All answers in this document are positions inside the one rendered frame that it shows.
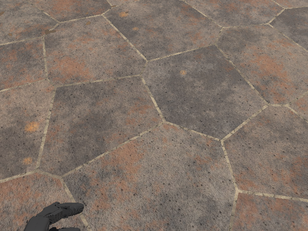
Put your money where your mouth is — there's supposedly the robot left hand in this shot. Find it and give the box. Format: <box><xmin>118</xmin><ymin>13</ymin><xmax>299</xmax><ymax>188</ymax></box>
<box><xmin>23</xmin><ymin>201</ymin><xmax>84</xmax><ymax>231</ymax></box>

